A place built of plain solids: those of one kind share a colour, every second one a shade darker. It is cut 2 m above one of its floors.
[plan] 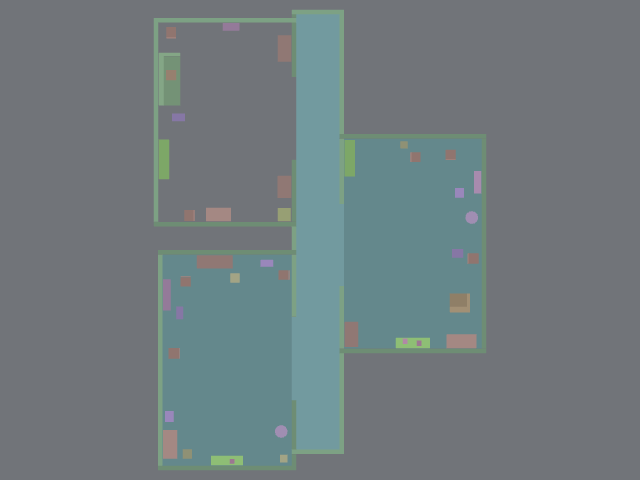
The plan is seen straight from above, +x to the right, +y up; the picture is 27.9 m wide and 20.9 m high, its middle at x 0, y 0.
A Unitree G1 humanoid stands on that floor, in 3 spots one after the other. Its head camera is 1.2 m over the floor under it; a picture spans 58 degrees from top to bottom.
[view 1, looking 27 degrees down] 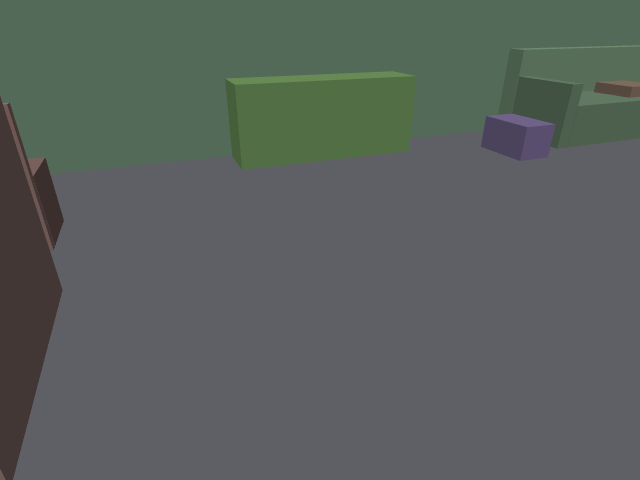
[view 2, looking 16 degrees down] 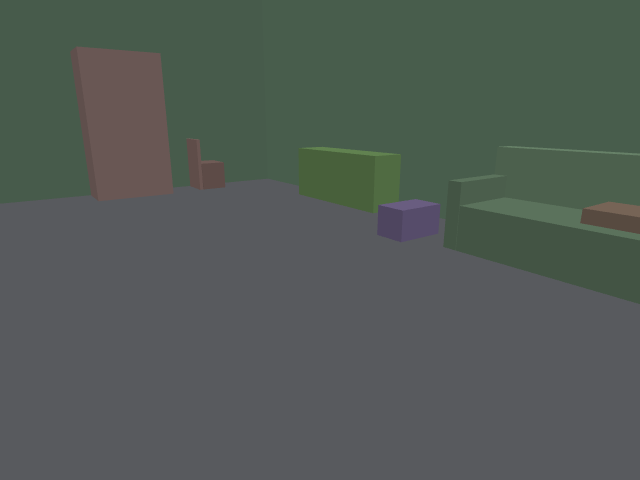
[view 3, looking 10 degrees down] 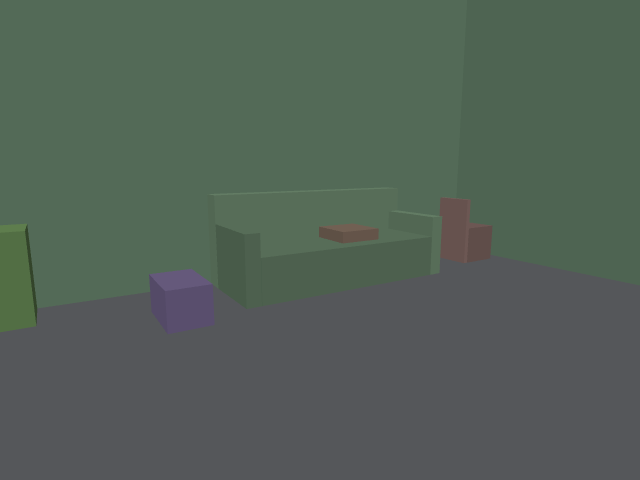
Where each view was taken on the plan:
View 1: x -2.82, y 1.96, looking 159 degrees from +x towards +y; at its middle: ground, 2.64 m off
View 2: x -2.82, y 8.36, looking -126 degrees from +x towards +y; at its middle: ground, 4.35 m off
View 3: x -2.82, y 4.54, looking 148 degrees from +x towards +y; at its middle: sofa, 4.48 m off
